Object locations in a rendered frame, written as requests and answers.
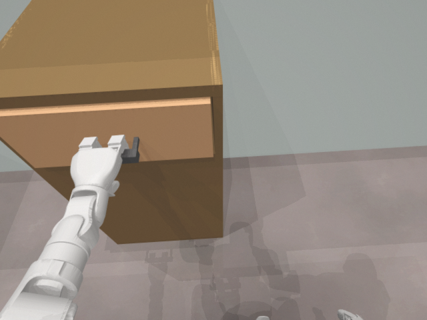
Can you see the handle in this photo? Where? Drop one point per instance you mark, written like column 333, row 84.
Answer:
column 131, row 155

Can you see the drawer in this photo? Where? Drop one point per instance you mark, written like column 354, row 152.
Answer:
column 167, row 129

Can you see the left robot forearm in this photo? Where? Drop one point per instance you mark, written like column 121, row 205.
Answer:
column 58, row 270

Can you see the left robot hand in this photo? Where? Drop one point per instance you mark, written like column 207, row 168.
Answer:
column 94, row 165

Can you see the left robot upper arm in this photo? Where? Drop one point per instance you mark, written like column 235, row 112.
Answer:
column 32, row 306

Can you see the cabinet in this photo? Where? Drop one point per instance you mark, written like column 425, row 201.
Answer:
column 75, row 52

